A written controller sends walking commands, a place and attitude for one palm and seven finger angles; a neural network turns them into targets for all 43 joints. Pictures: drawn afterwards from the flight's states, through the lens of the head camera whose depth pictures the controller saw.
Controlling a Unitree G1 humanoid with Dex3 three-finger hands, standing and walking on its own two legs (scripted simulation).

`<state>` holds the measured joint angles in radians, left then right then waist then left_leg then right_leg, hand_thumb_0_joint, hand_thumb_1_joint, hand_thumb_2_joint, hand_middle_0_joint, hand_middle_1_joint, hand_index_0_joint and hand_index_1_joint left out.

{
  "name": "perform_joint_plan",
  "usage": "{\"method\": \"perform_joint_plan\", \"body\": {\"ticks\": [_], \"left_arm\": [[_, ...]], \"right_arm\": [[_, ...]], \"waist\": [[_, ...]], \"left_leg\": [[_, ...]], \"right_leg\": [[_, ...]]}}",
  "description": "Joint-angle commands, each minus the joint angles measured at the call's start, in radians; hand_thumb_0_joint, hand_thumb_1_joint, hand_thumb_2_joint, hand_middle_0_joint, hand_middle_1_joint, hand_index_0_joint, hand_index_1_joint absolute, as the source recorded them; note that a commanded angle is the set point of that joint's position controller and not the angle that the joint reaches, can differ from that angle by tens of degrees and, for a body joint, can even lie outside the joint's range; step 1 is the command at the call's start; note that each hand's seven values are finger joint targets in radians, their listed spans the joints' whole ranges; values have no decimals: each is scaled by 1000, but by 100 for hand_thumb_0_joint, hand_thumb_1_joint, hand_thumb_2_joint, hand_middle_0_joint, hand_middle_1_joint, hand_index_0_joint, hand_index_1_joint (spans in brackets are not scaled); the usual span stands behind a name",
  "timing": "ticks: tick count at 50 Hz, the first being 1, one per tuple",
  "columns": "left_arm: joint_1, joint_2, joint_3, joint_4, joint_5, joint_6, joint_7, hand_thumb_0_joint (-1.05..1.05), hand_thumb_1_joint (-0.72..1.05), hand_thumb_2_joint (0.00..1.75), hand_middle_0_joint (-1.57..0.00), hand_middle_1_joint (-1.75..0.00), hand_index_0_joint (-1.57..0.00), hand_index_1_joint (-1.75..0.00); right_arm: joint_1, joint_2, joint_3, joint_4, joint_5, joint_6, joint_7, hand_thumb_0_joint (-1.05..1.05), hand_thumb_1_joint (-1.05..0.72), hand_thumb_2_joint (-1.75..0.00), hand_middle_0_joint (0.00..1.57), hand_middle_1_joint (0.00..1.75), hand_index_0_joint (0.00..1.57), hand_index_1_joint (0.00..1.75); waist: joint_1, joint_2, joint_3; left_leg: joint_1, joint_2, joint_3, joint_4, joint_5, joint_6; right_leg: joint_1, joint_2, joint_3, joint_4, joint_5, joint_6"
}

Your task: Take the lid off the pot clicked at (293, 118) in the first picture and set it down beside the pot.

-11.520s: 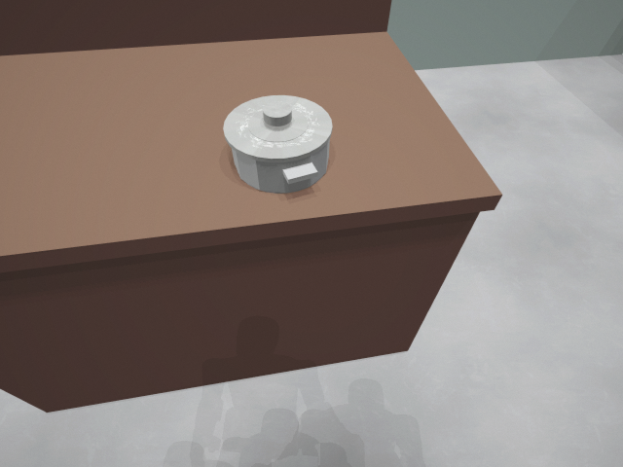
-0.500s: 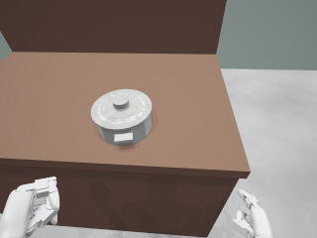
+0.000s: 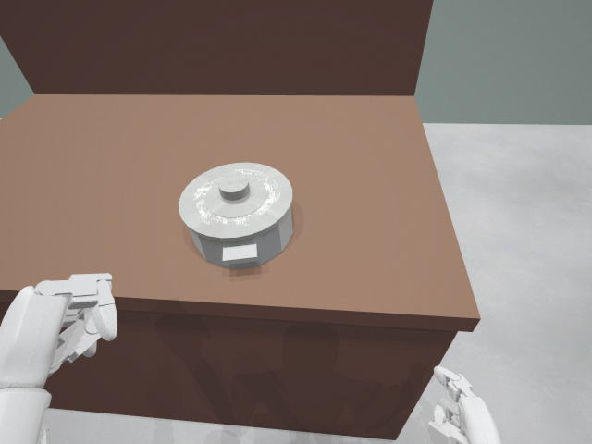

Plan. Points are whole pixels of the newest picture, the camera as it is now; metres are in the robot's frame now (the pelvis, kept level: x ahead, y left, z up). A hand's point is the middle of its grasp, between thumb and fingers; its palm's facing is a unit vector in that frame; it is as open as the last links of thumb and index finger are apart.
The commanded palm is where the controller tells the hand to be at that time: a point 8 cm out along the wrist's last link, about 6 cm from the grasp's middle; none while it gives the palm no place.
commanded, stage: reach forward and open the fingers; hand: left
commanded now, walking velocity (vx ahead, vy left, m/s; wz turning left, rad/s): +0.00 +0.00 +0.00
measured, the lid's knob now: (234, 186) +0.47 +0.17 +0.11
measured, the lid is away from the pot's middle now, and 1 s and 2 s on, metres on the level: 0.00 0.00 0.00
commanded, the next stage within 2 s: move the open hand above the knob in 1.02 s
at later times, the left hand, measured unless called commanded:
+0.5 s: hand (82, 315) +0.20 +0.26 +0.14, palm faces -0.16 -0.04 -0.99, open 4.9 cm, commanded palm +0.18 +0.26 +0.21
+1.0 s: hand (89, 266) +0.24 +0.27 +0.17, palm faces -0.08 -0.03 -1.00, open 9.8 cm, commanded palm +0.22 +0.27 +0.24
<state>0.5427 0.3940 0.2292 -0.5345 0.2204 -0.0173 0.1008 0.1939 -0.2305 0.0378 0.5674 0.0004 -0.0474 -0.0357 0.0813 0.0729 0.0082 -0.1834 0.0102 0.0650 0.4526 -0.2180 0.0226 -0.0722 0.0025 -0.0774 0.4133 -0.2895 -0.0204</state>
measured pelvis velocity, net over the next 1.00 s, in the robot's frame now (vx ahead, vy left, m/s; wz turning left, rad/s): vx -0.05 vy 0.02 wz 0.03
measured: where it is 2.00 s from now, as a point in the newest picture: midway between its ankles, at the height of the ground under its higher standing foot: outside the picture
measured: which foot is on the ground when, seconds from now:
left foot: down 0.00-1.00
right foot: down 0.00-1.00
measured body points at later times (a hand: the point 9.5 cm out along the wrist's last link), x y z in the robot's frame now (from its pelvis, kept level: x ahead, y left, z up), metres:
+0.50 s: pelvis -0.03 +0.00 +0.00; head -0.03 -0.06 +0.45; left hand +0.20 +0.26 +0.20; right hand +0.20 -0.20 -0.09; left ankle +0.02 +0.10 -0.74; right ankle -0.04 -0.10 -0.74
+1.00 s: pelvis -0.05 +0.02 +0.00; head -0.05 -0.03 +0.45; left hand +0.24 +0.27 +0.22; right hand +0.18 -0.19 -0.09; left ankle +0.02 +0.10 -0.74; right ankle -0.04 -0.10 -0.74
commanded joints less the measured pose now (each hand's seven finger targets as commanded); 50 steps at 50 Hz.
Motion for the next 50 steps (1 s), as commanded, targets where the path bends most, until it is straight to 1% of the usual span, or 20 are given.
{"method": "perform_joint_plan", "body": {"ticks": [1, 3, 6, 10, 12, 13, 14, 15, 16, 18, 20, 22, 24, 25, 26, 36, 39, 41, 43, 50], "left_arm": [[7, 320, 110, -205, 362, 125, 28, 0, 74, 100, -125, -132, -125, -132], [-50, 374, 93, -194, 450, 172, -14, 0, 68, 105, -123, -125, -123, -125], [-142, 443, 84, -130, 502, 193, -93, 0, 58, 111, -121, -115, -121, -115], [-246, 444, 13, -81, 485, 168, -215, 0, 45, 119, -117, -100, -117, -100], [-323, 482, 21, -26, 479, 150, -263, 0, 39, 124, -114, -93, -114, -93], [-371, 553, 71, -5, 489, 141, -284, 0, 36, 126, -113, -90, -113, -90], [-411, 580, 94, 3, 490, 135, -302, 0, 33, 128, -112, -86, -112, -86], [-435, 532, 35, 45, 487, 128, -327, 0, 30, 130, -111, -83, -111, -83], [-485, 581, 73, 44, 488, 117, -343, 0, 26, 131, -110, -79, -110, -79], [-526, 576, 66, 51, 479, 93, -364, 0, 21, 133, -107, -72, -107, -72], [-546, 528, 29, 76, 472, 77, -376, 0, 15, 135, -105, -65, -105, -65], [-562, 541, 41, 108, 468, 71, -381, 0, 9, 137, -102, -58, -102, -58], [-639, 570, 63, 96, 490, 67, -379, 0, 3, 138, -100, -51, -100, -51], [-634, 540, 30, 111, 483, 66, -381, 0, 0, 139, -98, -47, -98, -47], [-662, 580, 59, 110, 490, 65, -379, 0, -3, 140, -97, -44, -97, -44], [-808, 572, 19, 158, 502, 98, -384, 0, -32, 152, -85, -8, -85, -8], [-845, 563, 12, 151, 507, 106, -380, 0, -32, 152, -85, -8, -85, -8], [-876, 562, -6, 214, 513, 119, -390, 0, -32, 152, -85, -8, -85, -8], [-933, 551, -31, 222, 522, 130, -395, 0, -32, 152, -85, -8, -85, -8], [-1050, 570, -45, 248, 545, 146, -421, 0, -32, 153, -86, -8, -86, -8]], "right_arm": [[-219, -130, -45, -217, 9, 64, 17, 0, -90, -90, 20, 30, 20, 30], [-249, -140, -42, -225, 20, 109, 24, 0, -90, -90, 20, 30, 20, 30], [-268, -140, -43, -211, 44, 114, 20, 0, -90, -90, 20, 30, 20, 30], [-285, -136, -45, -197, 55, 88, 16, 0, -90, -90, 20, 30, 20, 30], [-275, -143, -48, -174, 55, 76, 6, 0, -90, -90, 20, 30, 20, 30], [-270, -151, -43, -157, 51, 75, 3, 0, -90, -90, 20, 30, 20, 30], [-315, -147, -39, -161, 56, 61, 5, 0, -90, -90, 20, 30, 20, 30], [-282, -143, -38, -157, 51, 65, 1, 0, -90, -90, 20, 30, 20, 30], [-279, -149, -38, -150, 54, 62, 1, 0, -90, -90, 20, 30, 20, 30], [-282, -146, -34, -150, 49, 58, 1, 0, -90, -90, 20, 30, 20, 30], [-278, -137, -37, -156, 49, 50, 6, 0, -90, -90, 20, 30, 20, 30], [-275, -145, -42, -153, 51, 54, 8, 0, -90, -90, 20, 30, 20, 30], [-310, -144, -36, -157, 53, 44, 16, 0, -90, -90, 20, 30, 20, 30], [-285, -142, -38, -158, 50, 48, 15, 0, -90, -90, 20, 30, 20, 30], [-285, -146, -38, -152, 51, 49, 16, 0, -90, -90, 20, 30, 20, 30], [-296, -148, -40, -160, 57, 45, 26, 0, -90, -90, 20, 30, 20, 30], [-306, -151, -41, -169, 61, 39, 33, 0, -90, -90, 20, 30, 20, 30], [-290, -150, -39, -155, 61, 49, 30, 0, -90, -90, 20, 30, 20, 30], [-297, -153, -38, -152, 63, 53, 28, 0, -90, -90, 20, 30, 20, 30], [-303, -149, -28, -154, 61, 51, 30, 0, -90, -90, 20, 30, 20, 30]], "waist": [[29, 33, -100], [18, 5, -124], [8, -2, -168], [-8, -26, -164], [-17, -57, -130], [-9, -67, -144], [-5, -37, -132], [-21, -43, -115], [-13, -49, -139], [-8, -16, -148], [-20, -3, -137], [-17, -29, -128], [-12, 0, -144], [-13, 5, -164], [-5, 8, -181], [-6, -2, -195], [-12, 33, -191], [-10, -8, -172], [-13, 12, -164], [-15, 15, -232]], "left_leg": [[24, 3, -38, -36, 254, 0], [28, 2, -43, -32, 218, 5], [38, 2, -63, -35, 191, 13], [54, -15, -76, -39, 203, 29], [61, -16, -84, -48, 196, 34], [68, -21, -89, -52, 203, 34], [74, -25, -86, -45, 199, 36], [62, -29, -81, -51, 187, 38], [77, -30, -89, -59, 194, 35], [95, -34, -89, -67, 195, 34], [105, -35, -80, -62, 187, 36], [103, -31, -79, -72, 168, 33], [117, -35, -83, -71, 162, 31], [110, -35, -78, -77, 159, 32], [114, -33, -84, -85, 159, 28], [102, -26, -93, -101, 118, 24], [121, -25, -103, -96, 126, 25], [96, -21, -106, -116, 98, 22], [92, -20, -113, -126, 71, 19], [114, -24, -121, -127, 79, 22]], "right_leg": [[-111, 9, 56, -14, 206, -23], [-116, 3, 73, -23, 184, -16], [-111, -5, 72, -29, 163, -1], [-107, -5, 53, -45, 215, 17], [-130, -9, 51, -66, 214, 26], [-130, -13, 56, -74, 223, 28], [-128, -5, 69, -77, 233, 20], [-123, -9, 49, -79, 218, 27], [-117, -16, 54, -86, 219, 29], [-123, -16, 47, -99, 206, 29], [-119, -7, 42, -104, 195, 24], [-123, -9, 43, -116, 172, 27], [-132, -1, 54, -116, 153, 14], [-105, -6, 41, -109, 148, 18], [-104, -11, 43, -109, 141, 18], [-105, -10, 39, -93, 89, 10], [-119, 5, 38, -83, 93, -2], [-127, -2, 27, -87, 65, 6], [-143, -1, 25, -84, 42, 4], [-123, 4, 25, -64, 52, -6]]}}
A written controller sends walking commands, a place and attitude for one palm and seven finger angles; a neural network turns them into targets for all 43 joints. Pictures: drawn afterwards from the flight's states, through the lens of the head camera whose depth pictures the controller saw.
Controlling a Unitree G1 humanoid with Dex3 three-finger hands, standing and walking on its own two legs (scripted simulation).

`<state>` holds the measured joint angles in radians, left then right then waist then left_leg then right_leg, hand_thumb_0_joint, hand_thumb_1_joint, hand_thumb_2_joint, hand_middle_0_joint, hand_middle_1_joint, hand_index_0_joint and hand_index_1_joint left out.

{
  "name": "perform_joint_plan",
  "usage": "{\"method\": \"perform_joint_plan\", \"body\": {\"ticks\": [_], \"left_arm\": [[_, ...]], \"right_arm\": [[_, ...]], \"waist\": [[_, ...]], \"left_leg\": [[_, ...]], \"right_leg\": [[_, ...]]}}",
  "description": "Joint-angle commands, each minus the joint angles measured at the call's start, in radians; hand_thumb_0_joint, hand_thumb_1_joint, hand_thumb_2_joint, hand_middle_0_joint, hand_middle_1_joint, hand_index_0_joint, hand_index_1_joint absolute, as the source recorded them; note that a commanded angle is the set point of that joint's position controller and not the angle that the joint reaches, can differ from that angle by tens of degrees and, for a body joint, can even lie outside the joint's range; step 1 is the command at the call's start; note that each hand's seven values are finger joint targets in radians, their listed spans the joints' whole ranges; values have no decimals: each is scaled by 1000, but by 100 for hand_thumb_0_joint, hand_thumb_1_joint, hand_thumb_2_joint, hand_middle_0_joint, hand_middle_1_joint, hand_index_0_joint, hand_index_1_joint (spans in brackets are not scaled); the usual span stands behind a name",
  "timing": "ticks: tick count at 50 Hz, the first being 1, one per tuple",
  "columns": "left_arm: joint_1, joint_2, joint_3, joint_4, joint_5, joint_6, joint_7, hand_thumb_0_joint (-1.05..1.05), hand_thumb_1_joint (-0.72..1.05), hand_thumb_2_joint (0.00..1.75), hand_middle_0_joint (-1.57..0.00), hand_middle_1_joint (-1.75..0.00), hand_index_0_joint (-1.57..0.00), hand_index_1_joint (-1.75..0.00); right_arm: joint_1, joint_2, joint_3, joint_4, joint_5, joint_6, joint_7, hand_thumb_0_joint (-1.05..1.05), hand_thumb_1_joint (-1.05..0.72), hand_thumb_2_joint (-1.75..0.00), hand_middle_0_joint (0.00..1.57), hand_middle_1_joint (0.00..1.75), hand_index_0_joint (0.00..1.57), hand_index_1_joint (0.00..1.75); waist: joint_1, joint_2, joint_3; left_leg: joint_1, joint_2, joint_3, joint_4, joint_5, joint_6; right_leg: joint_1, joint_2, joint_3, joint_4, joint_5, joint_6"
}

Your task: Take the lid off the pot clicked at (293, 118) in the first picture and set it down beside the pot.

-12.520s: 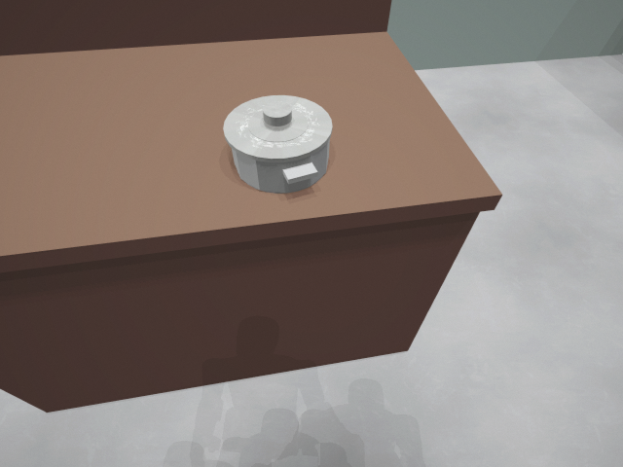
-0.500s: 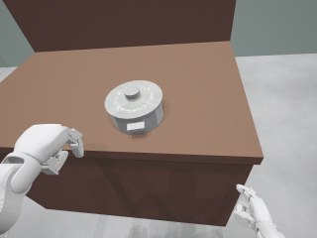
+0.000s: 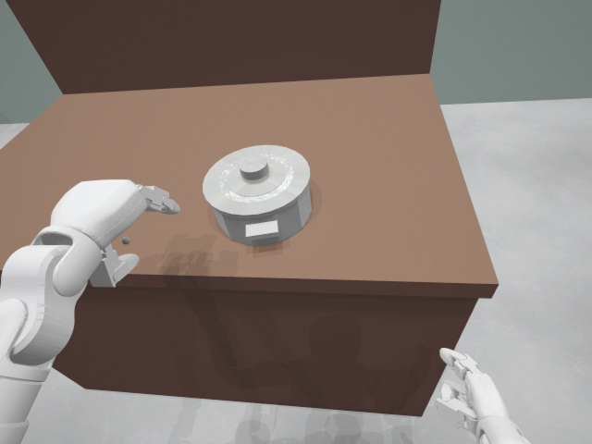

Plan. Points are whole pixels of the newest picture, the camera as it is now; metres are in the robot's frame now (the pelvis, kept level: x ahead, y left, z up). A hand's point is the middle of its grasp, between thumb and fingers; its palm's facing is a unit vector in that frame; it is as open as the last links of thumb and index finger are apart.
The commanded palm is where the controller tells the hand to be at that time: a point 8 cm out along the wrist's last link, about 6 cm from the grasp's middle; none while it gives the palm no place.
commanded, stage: reach forward and open the fingers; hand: left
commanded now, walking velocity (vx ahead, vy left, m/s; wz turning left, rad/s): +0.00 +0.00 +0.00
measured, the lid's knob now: (253, 167) +0.52 +0.14 +0.11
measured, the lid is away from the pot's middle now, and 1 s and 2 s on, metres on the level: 0.00 0.00 0.00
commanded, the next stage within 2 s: move the open hand above the knob in 0.02 s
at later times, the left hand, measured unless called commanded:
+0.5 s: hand (158, 201) +0.36 +0.22 +0.17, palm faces -0.13 -0.04 -0.99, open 9.9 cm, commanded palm +0.33 +0.22 +0.24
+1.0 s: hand (197, 175) +0.41 +0.18 +0.17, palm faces -0.17 -0.04 -0.98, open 9.9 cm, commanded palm +0.39 +0.19 +0.24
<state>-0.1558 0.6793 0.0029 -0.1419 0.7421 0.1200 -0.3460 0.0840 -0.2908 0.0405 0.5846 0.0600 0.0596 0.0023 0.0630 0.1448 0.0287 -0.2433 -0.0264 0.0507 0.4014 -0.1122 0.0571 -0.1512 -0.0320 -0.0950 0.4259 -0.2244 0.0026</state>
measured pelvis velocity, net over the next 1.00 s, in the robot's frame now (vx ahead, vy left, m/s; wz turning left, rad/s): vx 0.03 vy -0.01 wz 0.00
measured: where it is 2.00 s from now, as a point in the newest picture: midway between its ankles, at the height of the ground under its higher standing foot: outside the picture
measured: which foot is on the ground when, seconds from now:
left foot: down 0.00-1.00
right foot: down 0.00-1.00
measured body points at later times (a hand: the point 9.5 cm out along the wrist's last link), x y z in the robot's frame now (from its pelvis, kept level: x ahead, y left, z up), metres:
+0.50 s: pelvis +0.01 +0.00 +0.00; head +0.02 -0.05 +0.45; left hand +0.36 +0.22 +0.23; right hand +0.23 -0.22 -0.10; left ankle +0.07 +0.08 -0.74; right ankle +0.01 -0.12 -0.74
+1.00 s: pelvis +0.03 -0.01 +0.00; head +0.04 -0.06 +0.45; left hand +0.42 +0.18 +0.23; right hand +0.23 -0.24 -0.11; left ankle +0.07 +0.08 -0.74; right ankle +0.01 -0.12 -0.74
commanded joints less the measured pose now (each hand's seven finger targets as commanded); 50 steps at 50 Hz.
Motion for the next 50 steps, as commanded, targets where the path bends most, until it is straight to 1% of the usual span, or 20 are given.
{"method": "perform_joint_plan", "body": {"ticks": [1, 6, 9, 11, 14, 16, 19, 21, 24, 25, 29, 31, 32, 34, 35, 39, 42, 47, 49, 50], "left_arm": [[-367, 285, 180, -132, 20, 10, 25, 0, -32, 153, -86, -8, -86, -8], [-435, 272, 153, -120, 18, 22, -1, 0, -32, 153, -86, -8, -86, -8], [-422, 230, 128, -63, 10, 37, -4, 0, -32, 153, -86, -8, -86, -8], [-525, 223, 85, -51, 27, 39, -15, 0, -32, 153, -86, -8, -86, -8], [-574, 250, 105, -87, 30, 38, -5, 0, -32, 153, -86, -8, -86, -8], [-616, 250, 90, -38, 49, 50, -13, 0, -32, 153, -86, -8, -86, -8], [-559, 290, 150, 4, 45, 62, -10, 0, -32, 153, -86, -8, -86, -8], [-593, 215, 71, 41, 51, 78, -32, 0, -32, 153, -86, -8, -86, -8], [-617, 171, 33, -31, 34, 76, -30, 0, -32, 153, -86, -8, -86, -8], [-632, 203, 48, -32, 55, 80, -37, 0, -32, 153, -86, -8, -86, -8], [-642, 240, 91, 63, 55, 104, -26, 0, -32, 153, -86, -8, -86, -8], [-690, 232, 66, 90, 71, 109, -35, 0, -32, 153, -86, -8, -86, -8], [-693, 225, 58, 61, 68, 107, -36, 0, -32, 153, -86, -8, -86, -8], [-670, 186, 38, 52, 47, 110, -37, 0, -32, 153, -86, -8, -86, -8], [-719, 179, 12, 56, 65, 115, -45, 0, -32, 153, -86, -8, -86, -8], [-758, 161, -2, 55, 60, 120, -43, 0, -32, 153, -86, -8, -86, -8], [-806, 175, -10, 153, 85, 134, -45, 0, -32, 153, -86, -8, -86, -8], [-839, 184, -2, 141, 88, 133, -49, 0, -32, 153, -86, -8, -86, -8], [-834, 133, -35, 203, 75, 145, -54, 0, -32, 153, -86, -8, -86, -8], [-848, 153, -30, 231, 88, 148, -58, 0, -32, 153, -86, -8, -86, -8]], "right_arm": [[-184, -89, -35, -170, 3, -52, -12, 0, -90, -90, 20, 30, 20, 30], [-187, -89, -33, -178, 6, -49, -9, 0, -90, -90, 20, 30, 20, 30], [-174, -95, -36, -177, 12, -50, -5, 0, -90, -90, 20, 30, 20, 30], [-178, -92, -31, -169, 12, -41, -9, 0, -90, -90, 20, 30, 20, 30], [-177, -94, -33, -175, 9, -50, -10, 0, -90, -90, 20, 30, 20, 30], [-171, -88, -31, -161, 5, -46, -10, 0, -90, -90, 20, 30, 20, 30], [-154, -104, -38, -161, 5, -40, -1, 0, -90, -90, 20, 30, 20, 30], [-168, -93, -30, -161, 10, -22, 4, 0, -90, -90, 20, 30, 20, 30], [-173, -94, -38, -183, 16, -29, 12, 0, -90, -90, 20, 30, 20, 30], [-172, -89, -33, -178, 10, -27, 11, 0, -90, -90, 20, 30, 20, 30], [-144, -108, -38, -156, 10, -9, 11, 0, -90, -90, 20, 30, 20, 30], [-149, -101, -33, -157, 13, -2, 8, 0, -90, -90, 20, 30, 20, 30], [-157, -100, -34, -164, 14, -5, 8, 0, -90, -90, 20, 30, 20, 30], [-155, -100, -39, -173, 15, -8, 12, 0, -90, -90, 20, 30, 20, 30], [-159, -91, -31, -164, 16, -5, 11, 0, -90, -90, 20, 30, 20, 30], [-151, -99, -42, -162, 18, -6, 14, 0, -90, -90, 20, 30, 20, 30], [-138, -99, -33, -145, 19, 5, 11, 0, -90, -90, 20, 30, 20, 30], [-141, -96, -35, -156, 16, -1, 13, 0, -90, -90, 20, 30, 20, 30], [-126, -103, -41, -145, 20, 8, 15, 0, -90, -90, 20, 30, 20, 30], [-120, -98, -34, -141, 22, 10, 14, 0, -90, -90, 20, 30, 20, 30]], "waist": [[1, -74, -231], [-2, -74, -259], [-19, -71, -229], [-23, -88, -215], [-22, -32, -288], [-16, -71, -295], [-10, -74, -315], [-19, -119, -267], [-29, -69, -308], [-16, -83, -351], [-31, -107, -289], [-24, -147, -284], [-21, -107, -314], [-33, -91, -340], [-33, -109, -357], [-47, -85, -342], [-44, -134, -300], [-35, -125, -391], [-58, -136, -346], [-51, -166, -335]], "left_leg": [[169, 18, -108, -77, -38, -13], [181, 10, -101, -61, -10, -10], [187, 8, -105, -44, -16, -8], [169, 10, -105, -68, -49, -11], [213, 1, -114, -41, -12, -5], [205, 4, -112, -48, 18, -8], [198, -4, -101, -17, 82, -3], [167, -1, -88, -34, 75, -8], [213, -6, -101, -14, 83, -1], [220, -8, -93, -18, 119, 0], [184, -7, -89, -7, 114, 0], [159, -8, -79, -19, 91, -1], [175, -12, -77, -14, 107, 1], [201, -15, -81, 6, 134, 5], [203, -15, -78, -1, 144, 2], [219, -18, -89, 17, 162, 8], [172, -17, -83, -3, 115, 2], [197, -24, -76, 18, 186, 8], [189, -23, -73, 27, 172, 11], [172, -21, -69, 18, 166, 8]], "right_leg": [[-56, 36, 41, -81, -24, -24], [-51, 33, 42, -76, 2, -25], [-82, 43, 41, -72, 3, -31], [-85, 36, 33, -78, -20, -25], [-67, 40, 45, -59, 6, -37], [-54, 34, 40, -60, 30, -33], [-28, 35, 49, -50, 99, -41], [-42, 29, 36, -55, 100, -31], [-51, 35, 39, -42, 103, -38], [-23, 32, 43, -39, 131, -37], [-41, 35, 41, -42, 146, -37], [-34, 29, 42, -45, 133, -31], [-26, 26, 48, -39, 149, -33], [-21, 29, 49, -32, 181, -36], [-15, 28, 47, -30, 186, -32], [-38, 32, 46, -26, 210, -37], [-49, 29, 43, -30, 176, -31], [5, 22, 56, -9, 263, -33], [-25, 28, 50, -19, 264, -33], [-22, 27, 48, -17, 255, -30]]}}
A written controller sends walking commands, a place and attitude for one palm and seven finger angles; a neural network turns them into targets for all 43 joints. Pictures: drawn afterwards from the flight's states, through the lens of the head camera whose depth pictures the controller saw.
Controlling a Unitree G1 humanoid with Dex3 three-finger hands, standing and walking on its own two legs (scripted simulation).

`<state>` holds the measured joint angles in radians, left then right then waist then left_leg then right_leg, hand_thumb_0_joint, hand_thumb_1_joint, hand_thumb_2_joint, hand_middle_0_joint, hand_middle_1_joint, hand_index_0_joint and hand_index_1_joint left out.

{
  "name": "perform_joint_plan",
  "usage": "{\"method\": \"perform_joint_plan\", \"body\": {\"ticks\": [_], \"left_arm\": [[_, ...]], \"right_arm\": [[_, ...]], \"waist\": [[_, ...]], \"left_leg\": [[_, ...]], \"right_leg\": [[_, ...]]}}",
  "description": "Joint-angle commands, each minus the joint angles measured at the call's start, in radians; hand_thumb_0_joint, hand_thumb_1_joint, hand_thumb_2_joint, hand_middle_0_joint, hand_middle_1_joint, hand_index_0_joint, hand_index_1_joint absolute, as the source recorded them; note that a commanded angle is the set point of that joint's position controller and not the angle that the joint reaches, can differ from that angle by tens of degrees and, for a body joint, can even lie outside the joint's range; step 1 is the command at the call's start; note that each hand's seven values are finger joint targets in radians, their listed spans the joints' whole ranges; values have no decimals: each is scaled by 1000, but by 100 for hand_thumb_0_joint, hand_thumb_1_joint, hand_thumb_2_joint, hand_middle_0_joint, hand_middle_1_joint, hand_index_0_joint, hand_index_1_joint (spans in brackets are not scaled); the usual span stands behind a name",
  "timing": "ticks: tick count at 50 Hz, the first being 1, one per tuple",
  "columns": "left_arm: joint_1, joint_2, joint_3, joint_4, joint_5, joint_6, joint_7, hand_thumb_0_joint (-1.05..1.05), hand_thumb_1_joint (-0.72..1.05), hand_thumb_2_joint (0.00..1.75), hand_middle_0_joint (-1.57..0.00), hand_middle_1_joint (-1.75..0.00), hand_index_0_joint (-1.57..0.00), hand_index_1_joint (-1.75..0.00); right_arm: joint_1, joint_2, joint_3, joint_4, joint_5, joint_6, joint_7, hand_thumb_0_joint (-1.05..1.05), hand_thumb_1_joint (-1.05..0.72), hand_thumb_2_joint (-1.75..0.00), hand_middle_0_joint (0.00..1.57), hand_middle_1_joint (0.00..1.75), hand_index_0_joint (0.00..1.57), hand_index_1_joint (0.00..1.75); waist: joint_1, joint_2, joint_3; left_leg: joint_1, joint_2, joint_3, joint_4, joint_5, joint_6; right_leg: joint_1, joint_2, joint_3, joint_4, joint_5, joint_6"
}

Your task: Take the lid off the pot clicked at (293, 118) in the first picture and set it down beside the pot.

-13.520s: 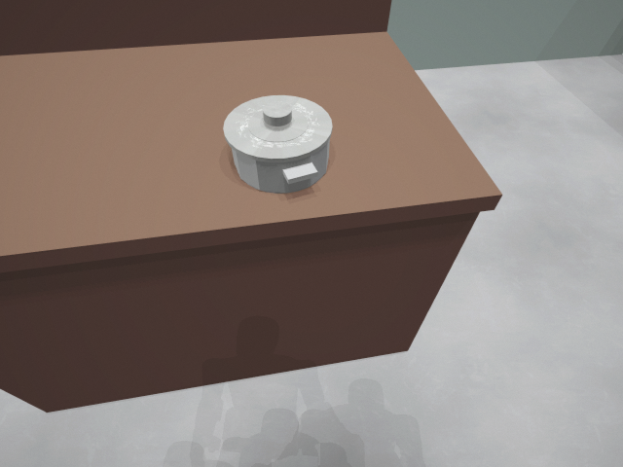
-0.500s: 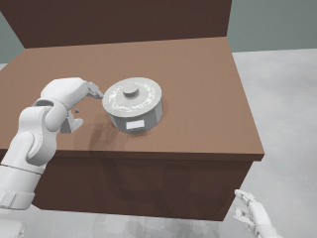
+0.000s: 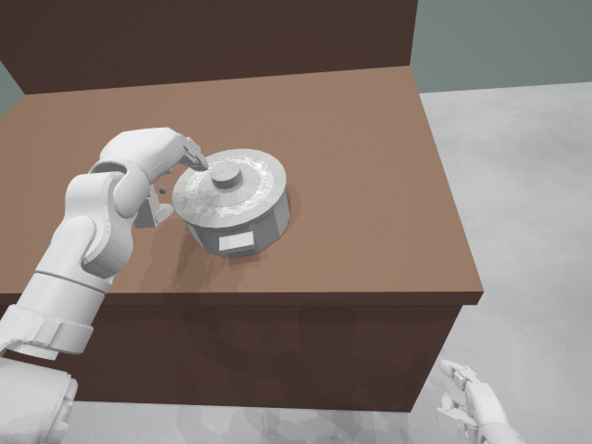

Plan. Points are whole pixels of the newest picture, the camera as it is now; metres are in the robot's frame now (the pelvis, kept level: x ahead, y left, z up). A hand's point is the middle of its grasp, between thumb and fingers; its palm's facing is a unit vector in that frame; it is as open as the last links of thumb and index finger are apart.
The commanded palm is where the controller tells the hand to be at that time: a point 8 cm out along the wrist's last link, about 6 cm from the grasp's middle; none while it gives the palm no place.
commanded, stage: move the open hand above the knob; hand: left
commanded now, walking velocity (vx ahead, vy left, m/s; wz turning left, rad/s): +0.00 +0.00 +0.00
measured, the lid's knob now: (226, 174) +0.49 +0.15 +0.11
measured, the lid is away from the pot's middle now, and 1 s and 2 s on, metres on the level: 0.00 0.00 0.00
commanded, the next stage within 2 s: lower the open fingers around the knob in 1.50 s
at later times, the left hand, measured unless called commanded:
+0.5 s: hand (194, 164) +0.44 +0.17 +0.17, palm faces -0.21 -0.04 -0.98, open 9.9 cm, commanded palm +0.42 +0.17 +0.24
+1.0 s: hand (215, 146) +0.47 +0.14 +0.18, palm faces -0.23 -0.05 -0.97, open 9.9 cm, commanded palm +0.44 +0.15 +0.24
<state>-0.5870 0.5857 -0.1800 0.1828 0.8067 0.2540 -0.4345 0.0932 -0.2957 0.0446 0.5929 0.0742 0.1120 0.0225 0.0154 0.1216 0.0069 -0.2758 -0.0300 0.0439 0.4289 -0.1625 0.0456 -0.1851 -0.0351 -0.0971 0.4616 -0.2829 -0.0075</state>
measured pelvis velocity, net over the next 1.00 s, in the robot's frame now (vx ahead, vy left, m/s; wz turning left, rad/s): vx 0.02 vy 0.00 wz -0.03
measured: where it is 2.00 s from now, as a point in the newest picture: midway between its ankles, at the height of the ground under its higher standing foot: outside the picture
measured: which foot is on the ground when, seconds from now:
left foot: down 0.00-1.00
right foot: down 0.00-1.00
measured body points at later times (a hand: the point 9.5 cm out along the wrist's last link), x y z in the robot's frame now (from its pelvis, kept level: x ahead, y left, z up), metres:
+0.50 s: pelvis +0.01 +0.00 +0.00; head +0.03 -0.04 +0.45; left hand +0.44 +0.17 +0.23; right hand +0.17 -0.24 -0.12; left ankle +0.04 +0.09 -0.74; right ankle -0.02 -0.11 -0.74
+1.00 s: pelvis +0.02 +0.00 +0.00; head +0.04 -0.04 +0.45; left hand +0.48 +0.14 +0.23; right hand +0.13 -0.25 -0.13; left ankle +0.04 +0.09 -0.74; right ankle -0.02 -0.11 -0.74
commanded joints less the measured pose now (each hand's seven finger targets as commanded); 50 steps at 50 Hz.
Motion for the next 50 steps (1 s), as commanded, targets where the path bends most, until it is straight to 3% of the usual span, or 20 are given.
{"method": "perform_joint_plan", "body": {"ticks": [1, 3, 5, 9, 12, 15, 18, 20, 22, 25, 28, 30, 35, 36, 38, 40, 42, 47, 49, 50], "left_arm": [[-445, 241, 137, -82, 25, 15, 28, 0, -32, 153, -86, -8, -86, -8], [-496, 231, 119, -85, 29, 14, 27, 0, -32, 153, -86, -8, -86, -8], [-552, 262, 142, -154, 34, 6, 28, 0, -32, 153, -86, -8, -86, -8], [-513, 232, 129, 17, 23, 11, 29, 0, -32, 153, -86, -8, -86, -8], [-607, 197, 81, -32, 40, 11, 28, 0, -32, 153, -86, -8, -86, -8], [-647, 230, 112, -66, 44, 4, 36, 0, -32, 153, -86, -8, -86, -8], [-611, 214, 108, 65, 49, 17, 43, 0, -32, 153, -86, -8, -86, -8], [-633, 203, 94, 58, 46, 20, 47, 0, -32, 153, -86, -8, -86, -8], [-696, 117, 13, 80, 52, 34, 45, 0, -32, 153, -86, -8, -86, -8], [-776, 181, 66, 13, 58, 27, 57, 0, -32, 153, -86, -8, -86, -8], [-763, 142, 40, 184, 70, 45, 62, 0, -32, 153, -86, -8, -86, -8], [-807, 105, 12, 175, 65, 47, 66, 0, -32, 153, -86, -8, -86, -8], [-844, 130, 33, 230, 76, 43, 74, 0, -32, 153, -86, -8, -86, -8], [-846, 97, 7, 281, 79, 49, 73, 0, -32, 153, -86, -8, -86, -8], [-839, 121, 26, 339, 83, 51, 75, 0, -32, 153, -86, -8, -86, -8], [-881, 129, 30, 264, 80, 34, 76, 0, -32, 153, -86, -8, -86, -8], [-873, 138, 39, 265, 90, 29, 78, 0, -32, 153, -86, -8, -86, -8], [-829, 138, 43, 282, 84, 27, 77, 0, -32, 153, -86, -8, -86, -8], [-830, 100, 23, 234, 69, 26, 77, 0, -32, 153, -86, -8, -86, -8], [-842, 150, 58, 208, 77, 25, 79, 0, -32, 153, -86, -8, -86, -8]], "right_arm": [[-131, -98, -39, -149, 10, -39, -9, 0, -90, -90, 20, 30, 20, 30], [-130, -95, -41, -150, 10, -41, -12, 0, -90, -90, 20, 30, 20, 30], [-128, -90, -43, -155, 7, -49, -12, 0, -90, -90, 20, 30, 20, 30], [-92, -107, -47, -129, 11, -40, -14, 0, -90, -90, 20, 30, 20, 30], [-98, -97, -47, -136, 12, -43, -11, 0, -90, -90, 20, 30, 20, 30], [-86, -96, -50, -137, 9, -47, -8, 0, -90, -90, 20, 30, 20, 30], [-67, -102, -48, -120, 12, -41, -7, 0, -90, -90, 20, 30, 20, 30], [-65, -104, -49, -121, 14, -39, -5, 0, -90, -90, 20, 30, 20, 30], [-66, -98, -52, -115, 17, -36, -5, 0, -90, -90, 20, 30, 20, 30], [-43, -102, -59, -112, 8, -44, -6, 0, -90, -90, 20, 30, 20, 30], [-24, -104, -54, -83, 13, -39, -10, 0, -90, -90, 20, 30, 20, 30], [-19, -103, -57, -82, 11, -36, -6, 0, -90, -90, 20, 30, 20, 30], [-9, -103, -54, -79, 7, -39, -11, 0, -90, -90, 20, 30, 20, 30], [2, -103, -56, -72, 7, -37, -14, 0, -90, -90, 20, 30, 20, 30], [11, -108, -53, -67, 10, -36, -18, 0, -90, -90, 20, 30, 20, 30], [6, -105, -55, -81, 6, -38, -17, 0, -90, -90, 20, 30, 20, 30], [14, -102, -59, -83, 6, -41, -19, 0, -90, -90, 20, 30, 20, 30], [11, -105, -58, -89, 8, -39, -18, 0, -90, -90, 20, 30, 20, 30], [9, -105, -64, -94, 8, -38, -15, 0, -90, -90, 20, 30, 20, 30], [11, -108, -64, -91, 8, -38, -13, 0, -90, -90, 20, 30, 20, 30]], "waist": [[-10, -146, -299], [-13, -118, -310], [-7, -86, -406], [-26, -129, -315], [-26, -103, -359], [-21, -98, -416], [-26, -140, -353], [-26, -129, -373], [-48, -115, -350], [-42, -94, -457], [-53, -148, -372], [-55, -135, -395], [-53, -153, -423], [-63, -164, -388], [-56, -175, -364], [-53, -139, -430], [-53, -142, -439], [-50, -149, -410], [-55, -135, -416], [-49, -139, -438]], "left_leg": [[196, -18, -62, -13, 189, 20], [206, -23, -65, -13, 173, 23], [256, -23, -69, -1, 231, 27], [207, -20, -65, 1, 207, 26], [233, -22, -66, -2, 218, 27], [258, -20, -71, 6, 273, 30], [212, -18, -67, 0, 248, 26], [217, -17, -66, -3, 249, 26], [228, -16, -68, -2, 222, 26], [285, -15, -80, 10, 286, 31], [229, -13, -71, 4, 246, 27], [240, -14, -74, 0, 246, 26], [228, -15, -67, 4, 255, 30], [220, -14, -65, 4, 241, 32], [195, -14, -62, -7, 199, 30], [232, -14, -67, -6, 237, 32], [247, -10, -68, 0, 259, 36], [229, -11, -60, 0, 271, 37], [245, -11, -65, 8, 303, 41], [256, -8, -65, 9, 311, 40]], "right_leg": [[0, 31, 50, -57, 296, -17], [-8, 29, 53, -57, 279, -20], [31, 29, 61, -44, 319, -23], [-6, 34, 52, -55, 319, -23], [-9, 30, 54, -46, 318, -23], [24, 32, 58, -38, 360, -26], [-1, 36, 50, -40, 349, -24], [6, 35, 49, -37, 343, -25], [-47, 38, 43, -42, 310, -25], [-10, 41, 51, -34, 349, -29], [-47, 44, 42, -36, 330, -27], [-47, 43, 42, -36, 325, -28], [-15, 40, 52, -33, 359, -27], [-41, 43, 48, -38, 349, -26], [-46, 41, 48, -42, 316, -24], [-19, 38, 54, -36, 341, -28], [-20, 39, 56, -36, 352, -28], [-17, 38, 57, -39, 375, -26], [-23, 40, 55, -44, 387, -29], [-9, 40, 60, -39, 396, -26]]}}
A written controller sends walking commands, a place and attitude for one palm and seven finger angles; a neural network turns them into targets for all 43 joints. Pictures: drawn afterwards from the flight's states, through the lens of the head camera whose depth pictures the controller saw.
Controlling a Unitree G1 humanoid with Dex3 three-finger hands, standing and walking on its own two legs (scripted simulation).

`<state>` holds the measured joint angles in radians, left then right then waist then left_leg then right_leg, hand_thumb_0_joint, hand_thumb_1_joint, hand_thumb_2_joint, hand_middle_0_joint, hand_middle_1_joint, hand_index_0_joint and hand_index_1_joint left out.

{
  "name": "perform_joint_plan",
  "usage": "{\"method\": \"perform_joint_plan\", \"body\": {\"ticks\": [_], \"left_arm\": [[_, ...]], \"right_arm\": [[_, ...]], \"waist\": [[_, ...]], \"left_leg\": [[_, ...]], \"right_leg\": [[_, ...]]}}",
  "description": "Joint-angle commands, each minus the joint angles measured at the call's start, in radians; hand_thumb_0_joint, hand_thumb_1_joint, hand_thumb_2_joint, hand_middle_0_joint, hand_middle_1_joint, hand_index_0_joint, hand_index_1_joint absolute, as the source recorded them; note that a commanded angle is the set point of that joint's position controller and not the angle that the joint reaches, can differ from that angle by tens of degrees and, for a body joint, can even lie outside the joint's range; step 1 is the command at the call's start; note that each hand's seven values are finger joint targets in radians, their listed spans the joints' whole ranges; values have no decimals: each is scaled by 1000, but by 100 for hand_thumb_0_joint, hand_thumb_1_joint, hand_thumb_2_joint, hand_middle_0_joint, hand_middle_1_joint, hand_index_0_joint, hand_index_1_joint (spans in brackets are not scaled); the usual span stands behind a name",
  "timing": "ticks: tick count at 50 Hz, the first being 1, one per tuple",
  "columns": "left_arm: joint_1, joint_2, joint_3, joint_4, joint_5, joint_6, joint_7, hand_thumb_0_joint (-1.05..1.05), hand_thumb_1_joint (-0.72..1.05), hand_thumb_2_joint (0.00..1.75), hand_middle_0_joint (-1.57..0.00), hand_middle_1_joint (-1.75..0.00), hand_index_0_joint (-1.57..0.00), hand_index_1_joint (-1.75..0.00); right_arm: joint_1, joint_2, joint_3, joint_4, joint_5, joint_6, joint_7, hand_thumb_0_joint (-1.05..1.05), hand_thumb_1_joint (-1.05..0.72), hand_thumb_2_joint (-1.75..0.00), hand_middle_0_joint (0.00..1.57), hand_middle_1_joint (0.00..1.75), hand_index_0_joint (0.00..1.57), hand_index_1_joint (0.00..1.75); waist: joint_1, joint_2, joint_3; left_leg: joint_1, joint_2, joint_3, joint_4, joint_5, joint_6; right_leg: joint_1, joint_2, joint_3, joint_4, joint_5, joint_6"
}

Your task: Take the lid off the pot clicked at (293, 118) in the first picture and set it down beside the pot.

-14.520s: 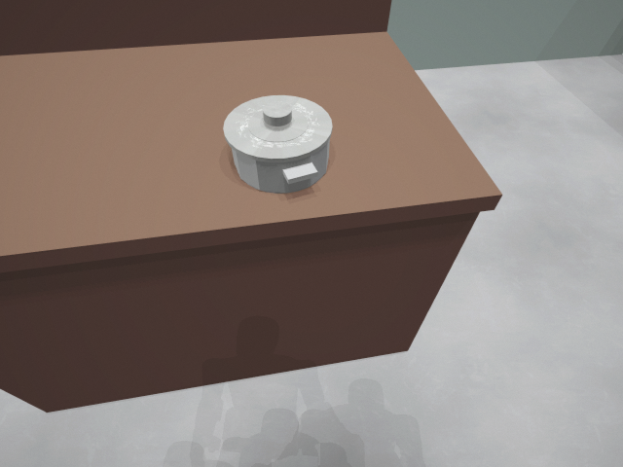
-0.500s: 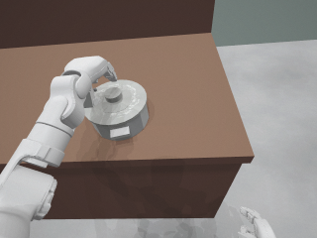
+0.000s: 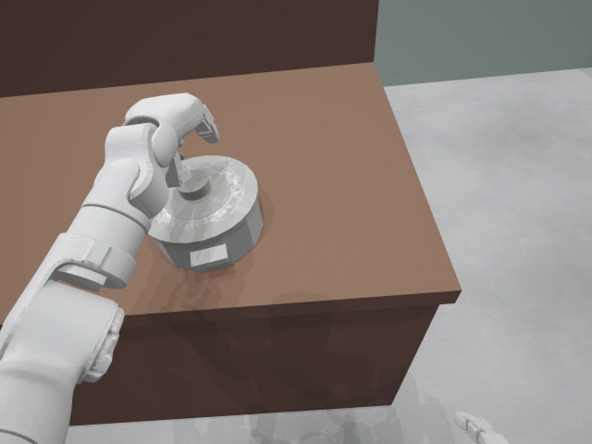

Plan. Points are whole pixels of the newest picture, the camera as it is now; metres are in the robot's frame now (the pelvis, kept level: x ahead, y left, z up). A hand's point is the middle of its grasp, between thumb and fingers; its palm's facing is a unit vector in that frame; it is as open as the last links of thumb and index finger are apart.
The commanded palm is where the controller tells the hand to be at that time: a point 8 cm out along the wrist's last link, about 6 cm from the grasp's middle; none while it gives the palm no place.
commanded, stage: move the open hand above the knob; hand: left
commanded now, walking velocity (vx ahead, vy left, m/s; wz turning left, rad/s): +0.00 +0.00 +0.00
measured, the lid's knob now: (193, 185) +0.47 +0.16 +0.11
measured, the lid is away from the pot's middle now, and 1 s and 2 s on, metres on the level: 0.00 0.00 0.00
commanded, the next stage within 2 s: lower the open fingers around the knob in 0.50 s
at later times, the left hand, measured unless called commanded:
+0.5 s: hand (177, 163) +0.43 +0.15 +0.18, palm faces -0.19 -0.05 -0.98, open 9.9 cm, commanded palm +0.41 +0.16 +0.24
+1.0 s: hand (182, 180) +0.43 +0.15 +0.15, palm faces -0.30 -0.08 -0.95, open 9.9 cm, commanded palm +0.41 +0.16 +0.21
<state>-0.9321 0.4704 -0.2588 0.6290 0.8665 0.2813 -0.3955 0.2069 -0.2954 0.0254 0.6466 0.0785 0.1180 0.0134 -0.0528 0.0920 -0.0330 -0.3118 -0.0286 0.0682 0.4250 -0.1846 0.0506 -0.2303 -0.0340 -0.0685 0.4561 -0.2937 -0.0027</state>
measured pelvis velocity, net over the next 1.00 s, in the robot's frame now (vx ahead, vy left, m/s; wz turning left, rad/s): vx -0.01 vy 0.00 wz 0.01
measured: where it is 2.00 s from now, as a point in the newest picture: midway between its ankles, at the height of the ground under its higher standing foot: outside the picture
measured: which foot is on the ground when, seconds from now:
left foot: down 0.00-1.00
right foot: down 0.00-1.00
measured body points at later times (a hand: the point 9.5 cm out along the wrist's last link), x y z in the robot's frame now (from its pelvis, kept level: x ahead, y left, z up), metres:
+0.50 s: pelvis -0.01 -0.01 +0.00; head +0.00 -0.05 +0.45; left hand +0.43 +0.15 +0.24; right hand +0.18 -0.23 -0.11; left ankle +0.02 +0.09 -0.74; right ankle -0.04 -0.11 -0.74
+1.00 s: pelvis -0.01 +0.00 +0.00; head +0.00 -0.04 +0.45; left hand +0.44 +0.15 +0.21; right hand +0.13 -0.25 -0.13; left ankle +0.02 +0.09 -0.74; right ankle -0.04 -0.11 -0.74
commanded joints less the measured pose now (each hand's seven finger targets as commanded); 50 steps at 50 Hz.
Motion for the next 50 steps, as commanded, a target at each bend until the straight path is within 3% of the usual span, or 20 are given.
{"method": "perform_joint_plan", "body": {"ticks": [1, 2, 4, 5, 7, 9, 11, 16, 21, 23, 25, 30, 33, 35, 37, 39, 42, 44, 47, 50], "left_arm": [[-514, 252, 120, -283, 18, -4, 38, 0, -32, 153, -86, -8, -86, -8], [-490, 248, 122, -283, 20, -2, 39, 0, -32, 153, -86, -8, -86, -8], [-413, 236, 127, -217, -1, 9, 36, 0, -32, 153, -86, -8, -86, -8], [-438, 289, 159, -259, 8, 8, 39, 0, -32, 153, -86, -8, -86, -8], [-447, 237, 104, -258, 14, 17, 34, 0, -32, 153, -86, -8, -86, -8], [-472, 204, 85, -321, 2, 20, 34, 0, -32, 153, -86, -8, -86, -8], [-499, 235, 105, -374, 13, 19, 35, 0, -32, 153, -86, -8, -86, -8], [-427, 202, 84, -259, 7, 41, 35, 0, -32, 153, -86, -8, -86, -8], [-502, 223, 90, -340, 16, 35, 35, 0, -32, 153, -86, -8, -86, -8], [-442, 238, 106, -243, 19, 42, 35, 0, -32, 153, -86, -8, -86, -8], [-418, 184, 65, -195, 5, 48, 29, 0, -32, 153, -86, -8, -86, -8], [-503, 216, 82, -308, 7, 26, 22, 0, -32, 153, -86, -8, -86, -8], [-462, 229, 91, -128, -2, 59, 11, 0, -32, 153, -86, -8, -86, -8], [-482, 214, 77, -196, -2, 47, 4, 0, -32, 153, -86, -8, -86, -8], [-516, 169, 38, -233, 1, 44, -4, 0, -32, 153, -86, -8, -86, -8], [-490, 174, 58, -258, -10, 38, -9, 0, -32, 153, -86, -8, -86, -8], [-466, 243, 104, -172, 3, 35, -8, 0, -32, 153, -86, -8, -86, -8], [-472, 204, 83, -244, -6, 26, -5, 0, -32, 153, -86, -8, -86, -8], [-448, 218, 95, -171, 6, 32, 4, 0, -32, 153, -86, -8, -86, -8], [-473, 195, 71, -163, 7, 26, 9, 0, -32, 153, -86, -8, -86, -8]], "right_arm": [[-111, -105, -44, -154, 3, -47, -2, 0, -90, -90, 20, 30, 20, 30], [-112, -101, -46, -155, 3, -49, -1, 0, -90, -90, 20, 30, 20, 30], [-108, -112, -44, -143, 7, -41, 1, 0, -90, -90, 20, 30, 20, 30], [-118, -111, -41, -148, 8, -40, 3, 0, -90, -90, 20, 30, 20, 30], [-136, -104, -35, -152, 12, -37, 2, 0, -90, -90, 20, 30, 20, 30], [-146, -102, -41, -157, 11, -35, 5, 0, -90, -90, 20, 30, 20, 30], [-146, -98, -42, -160, 7, -37, 8, 0, -90, -90, 20, 30, 20, 30], [-167, -96, -29, -147, 14, -23, 7, 0, -90, -90, 20, 30, 20, 30], [-189, -88, -24, -155, 7, -25, 2, 0, -90, -90, 20, 30, 20, 30], [-184, -89, -17, -145, 11, -22, -2, 0, -90, -90, 20, 30, 20, 30], [-188, -89, -15, -141, 13, -15, -1, 0, -90, -90, 20, 30, 20, 30], [-192, -84, -21, -157, 6, -24, -9, 0, -90, -90, 20, 30, 20, 30], [-168, -96, -13, -132, 15, -22, -18, 0, -90, -90, 20, 30, 20, 30], [-174, -95, -18, -147, 10, -28, -17, 0, -90, -90, 20, 30, 20, 30], [-172, -89, -22, -150, 10, -33, -14, 0, -90, -90, 20, 30, 20, 30], [-165, -93, -30, -155, 5, -40, -11, 0, -90, -90, 20, 30, 20, 30], [-142, -103, -25, -137, 9, -40, -16, 0, -90, -90, 20, 30, 20, 30], [-151, -102, -34, -152, 6, -45, -13, 0, -90, -90, 20, 30, 20, 30], [-128, -103, -33, -137, 6, -47, -13, 0, -90, -90, 20, 30, 20, 30], [-122, -105, -35, -132, 5, -45, -16, 0, -90, -90, 20, 30, 20, 30]], "waist": [[18, -95, -419], [21, -90, -425], [19, -122, -360], [30, -123, -389], [22, -118, -363], [16, -82, -379], [20, -70, -429], [23, -127, -346], [25, -106, -408], [30, -128, -357], [24, -142, -301], [21, -101, -384], [19, -167, -292], [23, -134, -348], [13, -115, -354], [14, -101, -377], [19, -136, -327], [19, -96, -364], [20, -134, -332], [11, -117, -329]], "left_leg": [[312, -12, -90, 16, 350, 37], [323, -10, -93, 20, 373, 37], [272, -11, -89, 17, 350, 35], [276, -11, -88, 14, 353, 33], [267, -14, -84, 12, 328, 31], [302, -13, -95, 23, 360, 34], [344, -9, -103, 27, 383, 32], [271, -14, -90, 12, 295, 26], [302, -18, -93, 20, 322, 29], [259, -17, -87, 10, 277, 24], [229, -17, -82, -1, 230, 22], [289, -21, -88, 11, 252, 32], [211, -24, -82, -9, 176, 27], [239, -28, -85, -6, 193, 31], [269, -28, -90, -1, 210, 33], [293, -28, -97, 11, 247, 37], [243, -28, -89, -2, 202, 35], [276, -27, -94, 5, 236, 37], [256, -24, -94, 0, 219, 36], [256, -21, -91, -6, 193, 34]], "right_leg": [[36, 38, 34, -32, 422, -31], [31, 38, 33, -29, 423, -32], [33, 39, 24, -39, 427, -32], [56, 38, 31, -30, 435, -30], [32, 37, 27, -30, 417, -29], [15, 38, 26, -35, 411, -34], [17, 42, 27, -28, 410, -33], [9, 41, 21, -34, 372, -32], [40, 37, 30, -28, 408, -34], [31, 36, 25, -31, 377, -32], [12, 35, 20, -41, 345, -30], [33, 34, 35, -41, 364, -33], [20, 35, 29, -51, 324, -25], [45, 31, 36, -47, 342, -27], [23, 34, 31, -47, 349, -30], [28, 38, 30, -47, 371, -35], [33, 38, 32, -50, 356, -29], [36, 37, 32, -48, 371, -35], [23, 44, 27, -46, 357, -32], [10, 43, 28, -50, 329, -31]]}}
